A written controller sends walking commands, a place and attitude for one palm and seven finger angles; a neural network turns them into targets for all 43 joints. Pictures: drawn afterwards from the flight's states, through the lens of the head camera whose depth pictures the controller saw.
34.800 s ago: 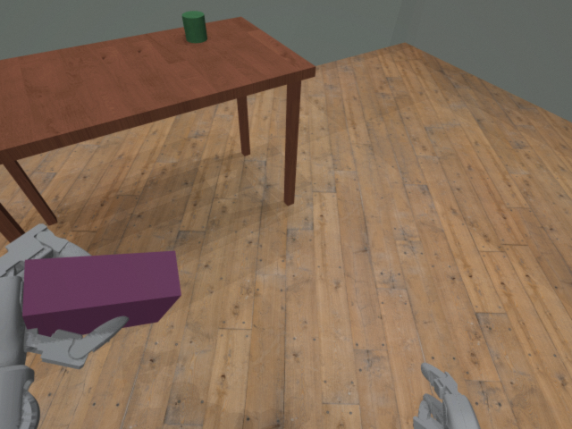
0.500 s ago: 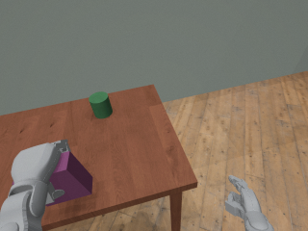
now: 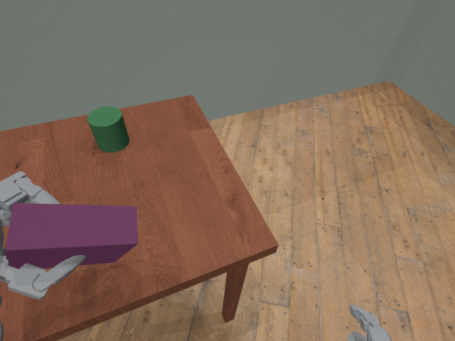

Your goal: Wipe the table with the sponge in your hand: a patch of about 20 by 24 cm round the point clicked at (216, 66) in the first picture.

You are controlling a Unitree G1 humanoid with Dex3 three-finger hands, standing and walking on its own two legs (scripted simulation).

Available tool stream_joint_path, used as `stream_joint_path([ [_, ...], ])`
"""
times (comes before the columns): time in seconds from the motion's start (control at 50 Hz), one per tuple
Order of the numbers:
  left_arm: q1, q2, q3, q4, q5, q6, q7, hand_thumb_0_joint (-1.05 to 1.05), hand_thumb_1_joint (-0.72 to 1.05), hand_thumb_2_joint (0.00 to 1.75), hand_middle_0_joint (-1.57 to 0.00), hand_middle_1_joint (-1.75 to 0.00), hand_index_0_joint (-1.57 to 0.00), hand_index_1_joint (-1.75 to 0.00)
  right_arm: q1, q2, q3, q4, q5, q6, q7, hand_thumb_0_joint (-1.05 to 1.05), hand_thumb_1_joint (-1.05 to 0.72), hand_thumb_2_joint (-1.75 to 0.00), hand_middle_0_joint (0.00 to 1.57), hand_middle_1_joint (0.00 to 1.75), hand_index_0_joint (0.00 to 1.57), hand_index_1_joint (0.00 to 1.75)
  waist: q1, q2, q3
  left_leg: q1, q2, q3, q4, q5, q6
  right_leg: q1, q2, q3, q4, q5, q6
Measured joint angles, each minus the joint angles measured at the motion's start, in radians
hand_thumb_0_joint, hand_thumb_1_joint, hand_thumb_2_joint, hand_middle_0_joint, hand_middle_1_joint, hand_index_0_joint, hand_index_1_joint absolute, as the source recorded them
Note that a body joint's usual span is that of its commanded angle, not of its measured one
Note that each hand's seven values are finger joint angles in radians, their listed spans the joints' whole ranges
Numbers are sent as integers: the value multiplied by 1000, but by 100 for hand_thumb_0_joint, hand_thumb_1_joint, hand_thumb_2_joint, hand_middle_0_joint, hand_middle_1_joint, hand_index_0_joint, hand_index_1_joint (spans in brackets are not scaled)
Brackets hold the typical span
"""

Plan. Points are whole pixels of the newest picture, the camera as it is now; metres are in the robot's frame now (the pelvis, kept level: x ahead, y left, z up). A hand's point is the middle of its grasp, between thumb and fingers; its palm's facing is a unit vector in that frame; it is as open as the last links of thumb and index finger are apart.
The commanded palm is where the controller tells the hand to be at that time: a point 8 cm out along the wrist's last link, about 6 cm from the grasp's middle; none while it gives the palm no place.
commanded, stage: step back with the hand held close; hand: left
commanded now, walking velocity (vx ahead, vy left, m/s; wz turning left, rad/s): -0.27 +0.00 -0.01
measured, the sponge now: (92, 237) +0.23 +0.20 +0.13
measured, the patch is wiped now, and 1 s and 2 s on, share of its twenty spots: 1.00 1.00 1.00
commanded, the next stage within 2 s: stop stepping back and stand still in 0.96 s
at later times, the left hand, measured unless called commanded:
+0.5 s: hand (1, 286) +0.15 +0.25 +0.17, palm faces +0.43 -0.82 -0.38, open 9.4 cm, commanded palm +0.10 +0.28 +0.19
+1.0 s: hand out of the picture +0.04 +0.20 +0.18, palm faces +0.31 -0.87 -0.39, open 9.4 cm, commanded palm -0.02 +0.26 +0.19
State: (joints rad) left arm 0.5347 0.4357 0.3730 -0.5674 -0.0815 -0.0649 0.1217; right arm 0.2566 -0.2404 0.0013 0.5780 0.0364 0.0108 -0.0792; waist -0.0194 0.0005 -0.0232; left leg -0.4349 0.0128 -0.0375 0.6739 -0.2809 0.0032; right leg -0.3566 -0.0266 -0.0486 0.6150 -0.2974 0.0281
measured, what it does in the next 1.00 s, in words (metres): walks backwards: right foot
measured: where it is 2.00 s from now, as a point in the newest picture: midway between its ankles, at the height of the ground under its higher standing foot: outside the picture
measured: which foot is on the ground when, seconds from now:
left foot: down 0.00-0.92, up 0.94-1.00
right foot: down 0.00-0.66, up 0.68-0.86, down 0.88-1.00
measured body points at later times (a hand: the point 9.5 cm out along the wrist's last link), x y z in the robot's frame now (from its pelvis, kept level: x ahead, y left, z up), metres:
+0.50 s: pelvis -0.06 +0.00 -0.01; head -0.05 +0.01 +0.44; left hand +0.12 +0.30 +0.19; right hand +0.14 -0.22 -0.07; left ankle +0.04 +0.11 -0.72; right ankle -0.01 -0.13 -0.72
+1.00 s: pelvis -0.17 -0.02 +0.00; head -0.16 -0.02 +0.45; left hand +0.02 +0.24 +0.20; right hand +0.00 -0.25 -0.08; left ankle -0.11 +0.11 -0.68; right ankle -0.12 -0.13 -0.72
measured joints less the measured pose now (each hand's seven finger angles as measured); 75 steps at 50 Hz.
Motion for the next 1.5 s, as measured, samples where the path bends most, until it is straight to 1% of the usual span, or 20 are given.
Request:
stream_joint_path([
  [0.14,8,-19,-4,-10,18,-16,7,-2,-47,108,-80,-140,-82,-142,-2,20,25,-6,-11,-63,8,1,-91,-90,20,30,20,30,6,16,-1,-28,5,-6,7,24,4,-21,14,6,-7,32,0],
  [0.24,-3,-32,-24,-32,14,-38,9,-2,-47,108,-80,-140,-82,-142,-28,26,30,-6,-16,-75,7,1,-90,-90,20,30,21,30,15,11,-14,-71,-1,-14,56,-32,4,-53,6,-6,24,30,-2],
  [0.34,-24,-35,-17,-26,18,-47,12,-2,-48,108,-80,-140,-82,-141,-59,21,26,-14,-15,-77,2,1,-90,-90,20,30,21,30,23,6,-13,-86,0,-8,66,36,9,-76,4,-2,65,12,2],
  [0.42,-53,-34,11,8,37,-41,12,-2,-48,108,-80,-140,-82,-141,-60,32,26,-34,-19,-102,8,1,-90,-90,20,30,21,30,27,3,-8,-87,-1,-12,58,45,9,-54,38,27,95,-53,-2],
  [0.5,-76,-59,3,10,37,-46,6,-2,-48,108,-80,-140,-82,-142,-69,31,33,-27,-22,-116,18,1,-90,-90,20,30,21,30,36,28,12,-95,18,-28,59,37,3,-36,66,20,40,25,-17],
  [0.6,-53,-59,-48,-55,24,-55,5,-2,-48,108,-80,-140,-82,-142,-71,37,26,2,-21,-84,21,1,-90,-90,20,30,21,30,19,-27,15,-96,-10,0,158,-89,-17,-62,24,23,38,36,-19],
  [0.66,-41,-26,-34,-85,22,-70,4,-2,-48,108,-80,-140,-82,-141,-75,30,15,-5,-22,-65,14,1,-90,-90,20,30,21,30,-4,-40,13,-49,1,7,33,24,2,-109,4,16,64,41,-4],
  [0.76,-30,5,39,-47,18,-61,14,-2,-48,108,-80,-140,-82,-141,-93,64,-1,6,-34,-94,27,1,-91,-90,20,30,20,30,21,-48,48,-44,22,47,-12,63,0,-161,47,64,277,-174,3],
  [0.88,-46,-42,2,-45,19,-34,15,-2,-48,108,-80,-140,-82,-142,-76,66,30,1,-29,-121,43,1,-90,-90,20,30,21,30,41,-6,49,-48,61,55,-70,141,-23,3,50,53,23,-21,-3],
  [0.94,-66,-67,-46,-34,28,-45,-2,-2,-48,108,-80,-140,-82,-142,-83,47,27,8,-22,-123,39,1,-90,-90,20,30,21,30,23,64,75,-94,88,0,16,25,-28,17,90,6,-25,61,-38],
  [1.0,-37,-63,-71,-51,25,-47,-9,-2,-48,108,-80,-140,-82,-142,-74,52,13,28,-14,-94,28,1,-90,-90,20,30,21,30,15,16,48,-158,16,0,334,-146,-46,-24,54,16,-14,70,-51],
  [1.04,-13,-55,-60,-53,23,-45,-11,-2,-48,108,-80,-140,-82,-142,-70,56,13,31,-17,-67,20,1,-90,-90,20,30,21,30,4,-26,19,-141,-10,23,431,-186,-49,-54,31,31,-24,97,-47],
  [1.1,-10,-33,-36,-35,22,-47,-5,-2,-48,108,-80,-140,-82,-141,-63,51,15,16,-20,-51,13,1,-91,-90,20,30,20,30,-14,-68,-16,-40,-8,46,327,-221,-38,-110,8,35,-33,140,-43],
  [1.16,-20,-19,-13,-30,24,-42,5,-2,-48,108,-80,-140,-82,-141,-48,16,7,-17,-13,-60,13,1,-91,-90,20,30,20,30,-36,-68,-36,122,19,51,29,-163,-4,-182,-6,13,8,157,-33],
  [1.18,-28,-11,-3,-29,23,-41,9,-2,-48,108,-80,-140,-82,-141,-50,14,0,-16,-12,-68,11,1,-91,-90,20,30,20,30,-37,-88,-25,141,10,60,-17,-144,-38,-202,-23,19,39,154,-29],
  [1.22,-24,-10,17,-16,24,-31,19,-2,-48,108,-80,-140,-82,-141,-49,28,-6,-3,-10,-83,12,1,-91,-90,20,30,20,30,-9,-136,1,170,-16,102,-23,-119,-37,-224,-24,63,170,6,-20],
  [1.3,-25,-46,-1,27,41,-21,20,-2,-48,108,-80,-140,-82,-142,16,42,-10,22,-1,-129,42,1,-91,-90,20,30,20,30,-11,-97,-31,183,0,83,-51,-74,-19,-225,22,61,446,-63,-7],
  [1.4,-67,-77,-31,82,43,-26,4,-2,-48,108,-80,-140,-82,-142,64,40,24,48,-4,-114,54,1,-90,-90,20,30,20,30,5,-32,-56,148,36,58,-31,-56,-23,-22,31,1,157,-68,-15],
  [1.46,-123,-84,-47,112,50,-22,-9,-2,-48,108,-80,-140,-82,-142,38,29,30,62,-5,-92,50,1,-90,-90,20,30,20,30,3,34,-20,61,63,10,144,-163,6,27,70,-45,64,-16,-73],
  [1.5,-137,-93,-71,115,43,-18,-21,-2,-48,108,-80,-140,-82,-142,19,31,24,91,-2,-72,54,1,-90,-90,20,30,21,30,4,38,-12,-3,29,-11,332,-164,13,21,75,-56,61,-1,-101],
])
